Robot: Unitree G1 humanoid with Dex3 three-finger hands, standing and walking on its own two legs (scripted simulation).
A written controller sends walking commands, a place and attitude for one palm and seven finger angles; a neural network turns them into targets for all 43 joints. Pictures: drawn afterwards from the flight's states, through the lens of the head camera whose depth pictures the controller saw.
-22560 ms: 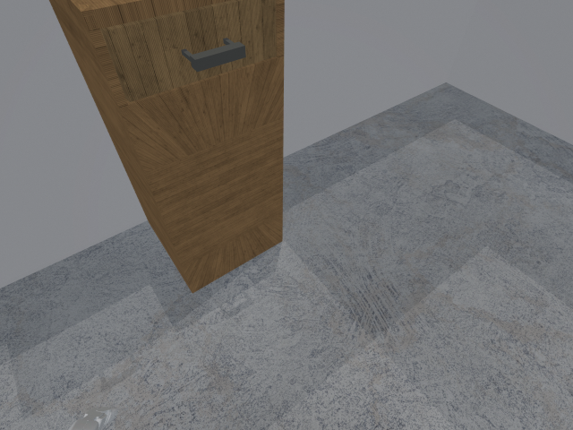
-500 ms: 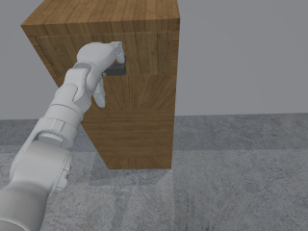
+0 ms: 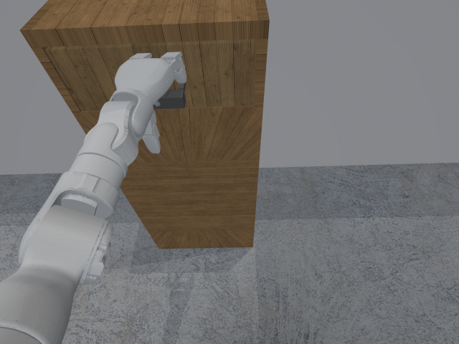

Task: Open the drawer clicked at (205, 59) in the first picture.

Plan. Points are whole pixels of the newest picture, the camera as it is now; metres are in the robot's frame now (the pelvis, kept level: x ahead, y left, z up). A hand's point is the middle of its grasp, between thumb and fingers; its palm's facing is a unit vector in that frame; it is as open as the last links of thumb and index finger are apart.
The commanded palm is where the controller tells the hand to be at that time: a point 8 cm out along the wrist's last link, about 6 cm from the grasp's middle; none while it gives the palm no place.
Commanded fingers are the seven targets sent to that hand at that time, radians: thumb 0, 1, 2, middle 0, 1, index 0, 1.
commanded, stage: lower the fingers behind the handle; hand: left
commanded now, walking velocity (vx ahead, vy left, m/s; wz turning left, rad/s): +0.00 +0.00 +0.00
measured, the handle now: (155, 91) +0.56 +0.13 +0.14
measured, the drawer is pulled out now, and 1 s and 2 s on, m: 0.00 0.00 0.00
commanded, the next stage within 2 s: close the thumb around the handle in 1.10 s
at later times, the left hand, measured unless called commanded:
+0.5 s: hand (130, 118) +0.50 +0.17 +0.12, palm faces -0.04 -0.02 -1.00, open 13.8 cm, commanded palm +0.49 +0.15 +0.18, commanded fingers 0.00 -0.50 0.30 -0.30 -1.20 -0.30 -1.20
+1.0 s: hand (134, 120) +0.50 +0.16 +0.12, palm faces -0.03 +0.01 -1.00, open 13.9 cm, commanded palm +0.48 +0.14 +0.17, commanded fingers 0.00 -0.50 0.30 -0.30 -1.20 -0.30 -1.20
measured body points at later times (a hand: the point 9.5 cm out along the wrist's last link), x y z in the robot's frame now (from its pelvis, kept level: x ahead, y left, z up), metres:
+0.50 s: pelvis +0.01 +0.01 +0.00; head +0.07 +0.00 +0.44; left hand +0.50 +0.17 +0.18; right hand +0.06 -0.26 -0.14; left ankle -0.03 +0.10 -0.73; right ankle +0.00 -0.10 -0.73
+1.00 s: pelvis +0.00 +0.01 -0.01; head +0.06 +0.00 +0.44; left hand +0.50 +0.16 +0.17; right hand +0.04 -0.25 -0.15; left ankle -0.03 +0.10 -0.73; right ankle +0.00 -0.10 -0.73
